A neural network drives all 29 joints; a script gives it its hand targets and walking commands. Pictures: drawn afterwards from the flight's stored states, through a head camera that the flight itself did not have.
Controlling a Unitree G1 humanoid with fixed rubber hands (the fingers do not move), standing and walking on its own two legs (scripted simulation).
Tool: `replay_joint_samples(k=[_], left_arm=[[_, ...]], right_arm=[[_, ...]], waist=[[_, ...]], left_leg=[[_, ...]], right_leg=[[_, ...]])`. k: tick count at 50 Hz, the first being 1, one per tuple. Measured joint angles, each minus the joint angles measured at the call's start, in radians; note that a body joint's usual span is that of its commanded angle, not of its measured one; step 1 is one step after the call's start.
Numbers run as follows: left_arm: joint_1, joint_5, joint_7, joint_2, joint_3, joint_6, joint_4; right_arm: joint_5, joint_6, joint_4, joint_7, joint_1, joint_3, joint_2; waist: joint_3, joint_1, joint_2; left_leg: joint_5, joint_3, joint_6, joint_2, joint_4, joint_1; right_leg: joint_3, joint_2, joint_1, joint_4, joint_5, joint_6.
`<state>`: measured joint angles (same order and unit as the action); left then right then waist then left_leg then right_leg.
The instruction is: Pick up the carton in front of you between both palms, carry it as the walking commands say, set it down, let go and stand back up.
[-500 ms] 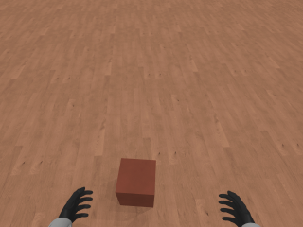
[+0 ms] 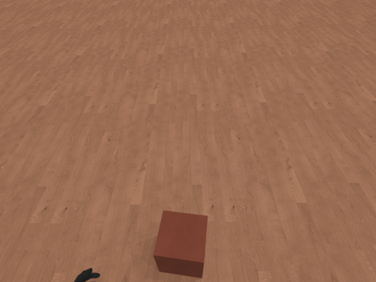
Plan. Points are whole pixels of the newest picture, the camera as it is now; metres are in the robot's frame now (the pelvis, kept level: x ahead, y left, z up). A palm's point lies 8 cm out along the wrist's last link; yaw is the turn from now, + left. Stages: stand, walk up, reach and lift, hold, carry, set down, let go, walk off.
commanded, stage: stand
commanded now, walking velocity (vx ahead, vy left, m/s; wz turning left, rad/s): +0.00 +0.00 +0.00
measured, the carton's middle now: (182, 244) +0.43 +0.06 -0.63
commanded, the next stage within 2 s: none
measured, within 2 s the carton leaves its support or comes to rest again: neither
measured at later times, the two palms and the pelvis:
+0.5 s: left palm out of the picture +0.04 +0.26 -0.10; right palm out of the picture +0.08 -0.25 -0.12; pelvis -0.01 -0.01 +0.00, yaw +2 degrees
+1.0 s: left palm out of the picture -0.02 +0.25 -0.11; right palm out of the picture +0.04 -0.26 -0.12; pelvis -0.02 -0.01 +0.00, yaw +3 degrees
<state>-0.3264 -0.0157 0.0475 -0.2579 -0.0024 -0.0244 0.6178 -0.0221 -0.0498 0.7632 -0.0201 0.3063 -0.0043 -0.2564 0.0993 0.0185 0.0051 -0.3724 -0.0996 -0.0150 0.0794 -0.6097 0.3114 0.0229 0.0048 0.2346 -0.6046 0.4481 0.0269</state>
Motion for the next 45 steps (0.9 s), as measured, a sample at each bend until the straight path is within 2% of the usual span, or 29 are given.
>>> replay_joint_samples(k=[15, 45], left_arm=[[-0.046, 0.003, 0.011, 0.008, -0.01, 0.029, 0.038], [-0.079, -0.005, 0.004, 0.003, -0.007, 0.046, 0.138]], right_arm=[[0.003, 0.035, 0.008, -0.014, 0.005, -0.01, 0.004], [0.001, 0.062, 0.093, -0.017, 0.011, -0.009, 0.014]], waist=[[-0.017, 0.004, 0.001], [-0.065, 0.001, -0.005]], left_leg=[[-0.02, -0.024, 0.006, -0.004, -0.04, 0.007], [0.031, -0.047, 0.02, -0.012, -0.001, -0.025]], right_leg=[[0.036, 0.003, -0.015, -0.01, 0.014, 0.007], [0.07, 0.005, -0.059, 0.034, -0.029, 0.018]])
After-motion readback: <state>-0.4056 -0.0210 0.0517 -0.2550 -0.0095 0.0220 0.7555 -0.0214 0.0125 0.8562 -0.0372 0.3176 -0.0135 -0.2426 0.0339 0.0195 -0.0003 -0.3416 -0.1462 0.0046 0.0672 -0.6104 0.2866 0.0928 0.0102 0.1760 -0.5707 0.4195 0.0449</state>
